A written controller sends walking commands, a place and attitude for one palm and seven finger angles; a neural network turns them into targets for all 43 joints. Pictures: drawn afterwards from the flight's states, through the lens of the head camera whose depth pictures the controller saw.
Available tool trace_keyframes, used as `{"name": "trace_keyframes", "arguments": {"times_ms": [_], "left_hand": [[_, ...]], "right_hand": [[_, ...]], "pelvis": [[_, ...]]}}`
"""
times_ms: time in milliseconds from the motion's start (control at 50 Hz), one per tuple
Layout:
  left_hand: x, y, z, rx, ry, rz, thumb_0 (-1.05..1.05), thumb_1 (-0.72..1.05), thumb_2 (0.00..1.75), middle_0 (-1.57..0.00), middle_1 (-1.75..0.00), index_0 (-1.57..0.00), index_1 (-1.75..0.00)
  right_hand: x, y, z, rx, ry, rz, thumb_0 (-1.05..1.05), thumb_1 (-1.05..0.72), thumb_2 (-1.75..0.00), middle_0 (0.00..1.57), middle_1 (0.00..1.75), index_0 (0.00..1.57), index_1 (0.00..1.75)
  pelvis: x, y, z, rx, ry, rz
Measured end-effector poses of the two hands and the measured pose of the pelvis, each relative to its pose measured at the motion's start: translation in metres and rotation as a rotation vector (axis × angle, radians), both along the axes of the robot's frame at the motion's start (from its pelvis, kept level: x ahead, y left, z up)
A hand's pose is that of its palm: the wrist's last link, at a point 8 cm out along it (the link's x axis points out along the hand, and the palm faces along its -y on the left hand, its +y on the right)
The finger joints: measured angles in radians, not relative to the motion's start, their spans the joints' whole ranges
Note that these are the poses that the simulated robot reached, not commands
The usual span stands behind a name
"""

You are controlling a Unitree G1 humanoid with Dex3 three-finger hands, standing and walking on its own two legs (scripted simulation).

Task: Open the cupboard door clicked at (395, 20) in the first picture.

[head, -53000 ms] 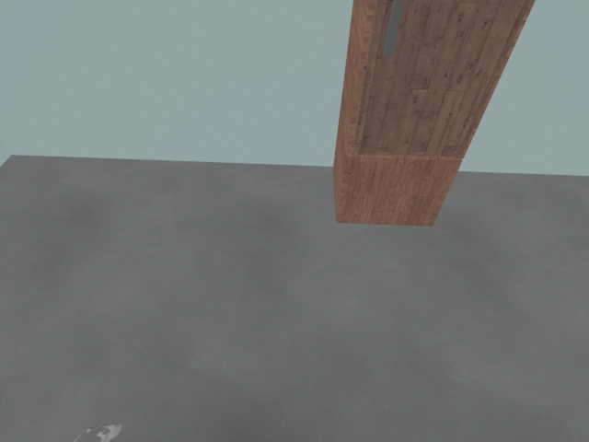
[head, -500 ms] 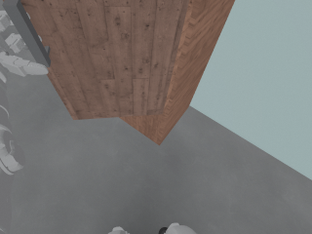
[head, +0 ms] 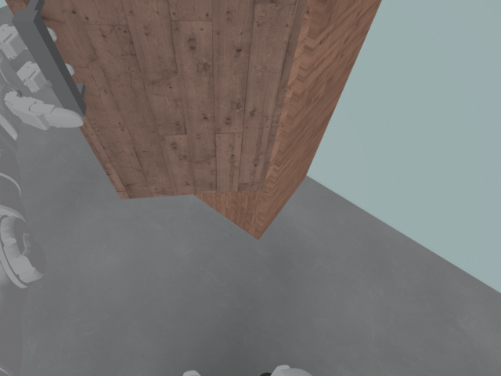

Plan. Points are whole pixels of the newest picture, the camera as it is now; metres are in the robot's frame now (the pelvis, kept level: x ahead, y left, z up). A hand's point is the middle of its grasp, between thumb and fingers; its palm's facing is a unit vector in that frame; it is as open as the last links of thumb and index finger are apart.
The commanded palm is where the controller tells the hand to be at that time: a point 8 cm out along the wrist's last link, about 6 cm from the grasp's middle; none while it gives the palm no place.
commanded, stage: close the thumb around the handle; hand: left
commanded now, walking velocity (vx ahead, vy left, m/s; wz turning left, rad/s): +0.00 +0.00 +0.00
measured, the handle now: (58, 61) +0.57 +0.25 +0.15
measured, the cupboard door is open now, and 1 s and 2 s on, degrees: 43 40 61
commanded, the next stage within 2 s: pull the door open along its arc in 0.78 s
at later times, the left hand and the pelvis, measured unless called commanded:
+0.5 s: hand (53, 84) +0.51 +0.24 +0.15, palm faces +0.04 -1.00 +0.02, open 9.1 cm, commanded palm +0.49 +0.29 +0.14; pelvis -0.01 +0.00 +0.00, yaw +0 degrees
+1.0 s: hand (66, 80) +0.52 +0.22 +0.15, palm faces +0.03 -1.00 +0.02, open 6.0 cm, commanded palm +0.49 +0.27 +0.14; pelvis +0.00 +0.00 +0.00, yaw -1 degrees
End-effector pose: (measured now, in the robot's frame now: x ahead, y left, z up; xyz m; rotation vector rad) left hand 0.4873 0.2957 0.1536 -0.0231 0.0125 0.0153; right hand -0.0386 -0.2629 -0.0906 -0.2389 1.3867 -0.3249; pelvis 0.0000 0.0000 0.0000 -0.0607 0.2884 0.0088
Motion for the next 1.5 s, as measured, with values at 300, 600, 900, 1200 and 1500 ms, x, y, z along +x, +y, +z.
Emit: {"name": "trace_keyframes", "arguments": {"times_ms": [300,600,900,1200,1500], "left_hand": [[0.000,-0.005,-0.001,0.007,-0.007,0.027,-0.01,-0.29,0.39,-0.32,-1.22,-0.32,-1.22],[0.003,-0.004,-0.004,0.013,0.021,0.025,0.00,0.48,0.72,-0.37,-1.30,-0.37,-1.30],[0.012,-0.016,-0.004,0.009,0.012,0.003,0.00,0.67,0.83,-0.34,-1.32,-0.36,-1.33],[-0.008,-0.020,-0.006,0.008,-0.016,0.006,0.00,0.70,0.78,-0.31,-1.34,-0.33,-1.31],[-0.106,-0.054,-0.009,-0.041,-0.055,0.081,0.00,0.65,0.75,-0.32,-1.32,-0.31,-1.26]], "right_hand": [[0.019,-0.004,-0.002,-0.005,-0.070,0.024,0.00,-0.90,-0.89,0.20,0.30,0.20,0.30],[0.001,-0.008,-0.001,-0.017,-0.024,0.012,0.00,-0.90,-0.89,0.20,0.30,0.20,0.30],[-0.009,-0.005,0.001,-0.015,-0.018,-0.023,0.00,-0.90,-0.89,0.20,0.30,0.20,0.30],[0.016,-0.001,-0.002,0.025,-0.081,-0.020,0.01,-0.90,-0.89,0.20,0.30,0.20,0.30],[0.144,0.007,0.011,0.104,-0.475,0.122,0.01,-0.90,-0.89,0.20,0.30,0.20,0.30]], "pelvis": [[-0.004,-0.002,-0.001,0.004,-0.002,-0.001],[-0.008,-0.005,-0.002,0.003,0.008,0.004],[-0.006,-0.004,-0.002,0.004,0.015,-0.015],[0.005,-0.002,0.003,0.010,-0.017,-0.033],[0.007,-0.004,0.011,0.030,-0.134,-0.027]]}}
